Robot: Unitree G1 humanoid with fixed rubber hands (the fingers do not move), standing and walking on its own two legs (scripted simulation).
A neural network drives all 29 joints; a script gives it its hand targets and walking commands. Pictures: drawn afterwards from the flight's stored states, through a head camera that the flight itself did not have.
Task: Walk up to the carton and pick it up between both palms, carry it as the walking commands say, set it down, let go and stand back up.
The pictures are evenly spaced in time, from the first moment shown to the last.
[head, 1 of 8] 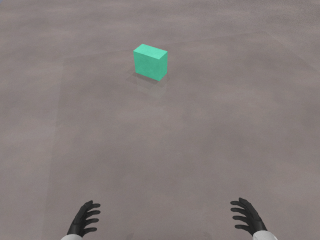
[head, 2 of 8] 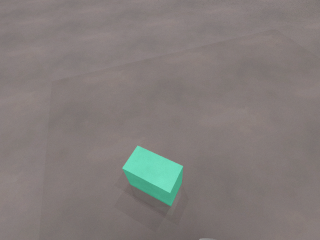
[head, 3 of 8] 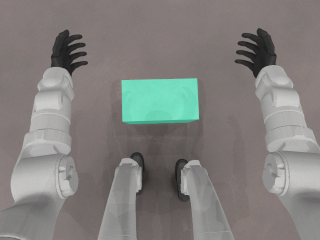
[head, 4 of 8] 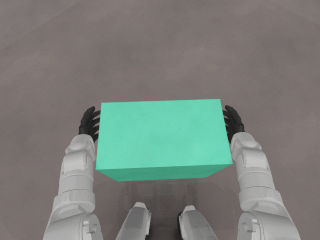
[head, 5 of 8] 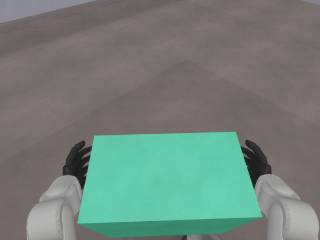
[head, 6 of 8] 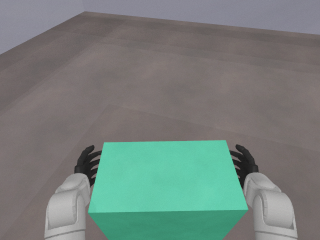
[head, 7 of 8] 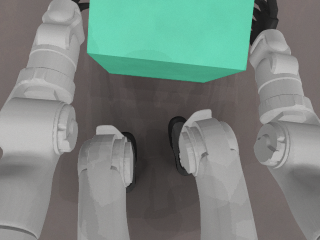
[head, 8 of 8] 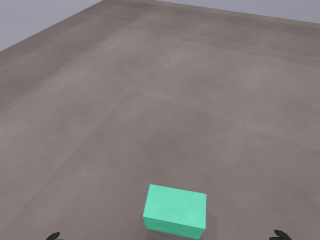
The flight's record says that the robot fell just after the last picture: no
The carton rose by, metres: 0.68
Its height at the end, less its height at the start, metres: +0.00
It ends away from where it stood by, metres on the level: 3.56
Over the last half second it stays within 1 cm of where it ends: yes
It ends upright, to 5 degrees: yes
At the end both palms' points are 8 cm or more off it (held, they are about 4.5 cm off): yes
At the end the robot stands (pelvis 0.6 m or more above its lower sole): yes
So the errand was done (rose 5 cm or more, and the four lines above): yes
